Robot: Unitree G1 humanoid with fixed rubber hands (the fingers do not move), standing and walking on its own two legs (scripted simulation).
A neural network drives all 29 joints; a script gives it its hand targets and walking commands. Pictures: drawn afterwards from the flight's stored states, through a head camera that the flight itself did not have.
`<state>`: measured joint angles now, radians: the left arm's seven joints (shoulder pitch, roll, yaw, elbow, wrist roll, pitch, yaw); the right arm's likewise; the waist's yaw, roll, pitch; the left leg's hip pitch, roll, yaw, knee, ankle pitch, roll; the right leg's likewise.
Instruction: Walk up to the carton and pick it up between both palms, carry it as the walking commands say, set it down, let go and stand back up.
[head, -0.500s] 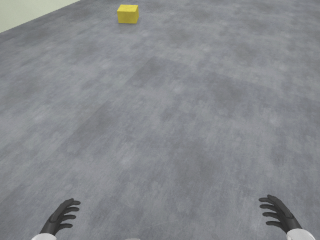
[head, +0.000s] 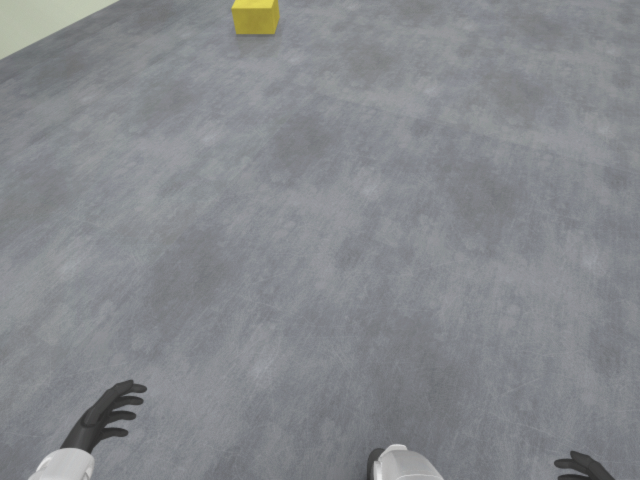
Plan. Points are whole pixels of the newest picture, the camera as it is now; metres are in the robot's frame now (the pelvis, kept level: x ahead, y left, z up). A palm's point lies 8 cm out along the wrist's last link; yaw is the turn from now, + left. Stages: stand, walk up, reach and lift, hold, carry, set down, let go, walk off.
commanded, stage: walk up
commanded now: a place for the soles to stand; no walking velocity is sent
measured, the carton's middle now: (256, 12) +3.06 +0.47 -0.66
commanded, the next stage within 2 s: none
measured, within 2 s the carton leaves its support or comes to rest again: neither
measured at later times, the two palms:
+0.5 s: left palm (105, 296) +0.38 +0.36 -0.05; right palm (525, 322) +0.32 -0.28 -0.06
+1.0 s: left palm (130, 205) +0.61 +0.40 -0.08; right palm (451, 180) +0.62 -0.24 -0.05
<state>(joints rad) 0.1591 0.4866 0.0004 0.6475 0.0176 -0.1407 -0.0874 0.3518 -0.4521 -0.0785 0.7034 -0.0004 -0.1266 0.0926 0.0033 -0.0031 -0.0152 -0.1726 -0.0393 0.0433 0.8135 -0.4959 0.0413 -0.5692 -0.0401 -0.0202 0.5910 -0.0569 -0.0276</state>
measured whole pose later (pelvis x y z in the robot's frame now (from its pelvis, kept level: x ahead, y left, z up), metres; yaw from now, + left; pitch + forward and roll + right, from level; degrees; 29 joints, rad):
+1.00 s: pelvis +0.49 +0.08 +0.00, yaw +1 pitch +2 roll -1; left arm 0.21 0.49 0.00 0.76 0.02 -0.12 -0.07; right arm 0.20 -0.45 -0.05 0.78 0.00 -0.13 0.10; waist 0.00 -0.03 -0.02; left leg -0.51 0.04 0.04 0.68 -0.20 0.01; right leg -0.32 -0.07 -0.05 0.97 -0.45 -0.02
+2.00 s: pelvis +1.02 +0.12 +0.00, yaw +4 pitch +4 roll +2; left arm 0.19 0.48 0.00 0.77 0.02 -0.12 -0.08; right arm 0.26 -0.45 -0.05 0.78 0.00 -0.11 0.08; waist 0.00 -0.03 -0.02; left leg -0.34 0.00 0.04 0.71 -0.43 0.03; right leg -0.56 -0.08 -0.08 0.71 -0.19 -0.02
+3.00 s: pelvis +1.53 +0.21 +0.00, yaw +5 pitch +3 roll +0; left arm 0.25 0.47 0.00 0.77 0.02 -0.12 -0.04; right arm 0.21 -0.44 -0.04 0.78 0.00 -0.10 0.06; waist 0.00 0.01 -0.01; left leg -0.50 0.03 0.01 0.61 -0.19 0.02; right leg -0.18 -0.08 -0.11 0.64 -0.48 0.00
